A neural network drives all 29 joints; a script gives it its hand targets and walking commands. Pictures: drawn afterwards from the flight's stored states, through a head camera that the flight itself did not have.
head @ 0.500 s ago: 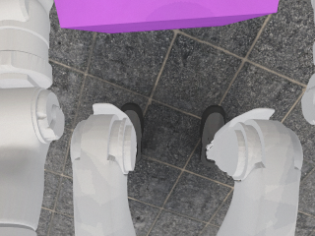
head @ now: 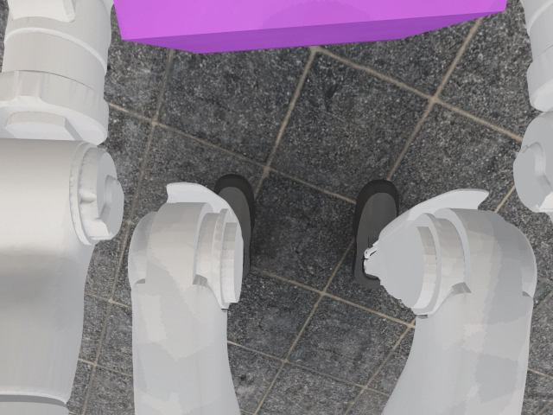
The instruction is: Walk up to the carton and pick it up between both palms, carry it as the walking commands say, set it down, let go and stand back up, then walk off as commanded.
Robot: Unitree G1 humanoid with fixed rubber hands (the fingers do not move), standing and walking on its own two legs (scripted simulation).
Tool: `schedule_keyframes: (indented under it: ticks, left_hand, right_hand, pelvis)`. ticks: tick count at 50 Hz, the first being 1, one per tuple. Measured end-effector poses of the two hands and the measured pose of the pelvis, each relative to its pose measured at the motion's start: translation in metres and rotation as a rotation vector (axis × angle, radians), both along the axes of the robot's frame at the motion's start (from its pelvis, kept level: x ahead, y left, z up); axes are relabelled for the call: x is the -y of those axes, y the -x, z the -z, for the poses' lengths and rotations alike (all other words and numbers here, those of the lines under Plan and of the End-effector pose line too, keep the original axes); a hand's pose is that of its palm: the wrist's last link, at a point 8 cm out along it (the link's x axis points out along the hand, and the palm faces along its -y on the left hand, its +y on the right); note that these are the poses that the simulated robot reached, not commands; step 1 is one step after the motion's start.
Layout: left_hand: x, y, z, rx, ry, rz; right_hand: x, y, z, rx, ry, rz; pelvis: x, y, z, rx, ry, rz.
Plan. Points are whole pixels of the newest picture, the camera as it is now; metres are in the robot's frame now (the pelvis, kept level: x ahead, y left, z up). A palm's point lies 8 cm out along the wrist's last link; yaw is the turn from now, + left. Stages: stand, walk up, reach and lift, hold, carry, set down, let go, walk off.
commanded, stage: reach and lift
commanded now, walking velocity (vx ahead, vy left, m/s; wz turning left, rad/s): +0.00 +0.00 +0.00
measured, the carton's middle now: out of the picture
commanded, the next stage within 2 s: none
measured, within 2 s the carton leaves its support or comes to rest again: leaves its support in 0.82 s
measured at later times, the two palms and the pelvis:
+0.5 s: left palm out of the picture +0.56 +0.21 -0.18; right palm out of the picture +0.59 -0.17 -0.17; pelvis +0.00 +0.00 +0.00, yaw +0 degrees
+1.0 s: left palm out of the picture +0.56 +0.20 -0.14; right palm out of the picture +0.58 -0.17 -0.13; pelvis -0.01 +0.00 +0.02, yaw -1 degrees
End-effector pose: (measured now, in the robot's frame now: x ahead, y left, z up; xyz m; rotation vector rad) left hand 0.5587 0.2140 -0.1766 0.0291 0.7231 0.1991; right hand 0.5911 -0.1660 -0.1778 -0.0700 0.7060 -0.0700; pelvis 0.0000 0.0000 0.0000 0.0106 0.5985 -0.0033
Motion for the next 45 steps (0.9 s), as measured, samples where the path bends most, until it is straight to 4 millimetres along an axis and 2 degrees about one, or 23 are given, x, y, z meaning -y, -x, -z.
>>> schedule_keyframes:
  ticks: [17,31,38,45]
  left_hand:
    - [0.004,0.0,0.002,-0.009,0.003,0.014]
    - [0.004,-0.001,0.002,-0.021,0.011,0.026]
    - [0.005,-0.001,0.0,-0.027,0.007,0.032]
    - [0.01,0.003,-0.016,-0.031,0.001,0.043]
  right_hand:
    - [0.001,-0.001,-0.001,-0.008,-0.004,-0.021]
    - [0.001,-0.001,-0.001,-0.015,-0.021,-0.019]
    - [0.001,0.001,-0.002,-0.022,-0.007,-0.023]
    - [0.005,0.008,-0.021,-0.023,0.015,-0.023]
  pelvis:
    - [-0.001,0.0,-0.004,-0.009,0.004,0.001]
    - [0.001,0.003,0.008,0.01,-0.008,0.009]
    - [0.002,0.002,0.007,0.012,-0.007,0.011]
    - [0.001,0.003,-0.005,0.031,0.003,0.008]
